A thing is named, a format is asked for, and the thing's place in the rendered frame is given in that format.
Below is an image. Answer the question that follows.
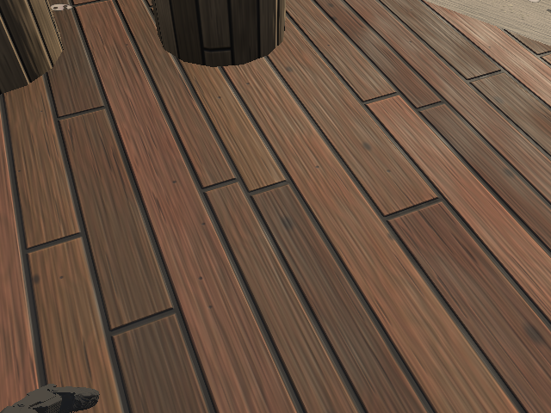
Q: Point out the robot left hand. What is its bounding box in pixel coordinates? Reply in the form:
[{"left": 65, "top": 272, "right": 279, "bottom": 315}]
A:
[{"left": 0, "top": 384, "right": 100, "bottom": 413}]

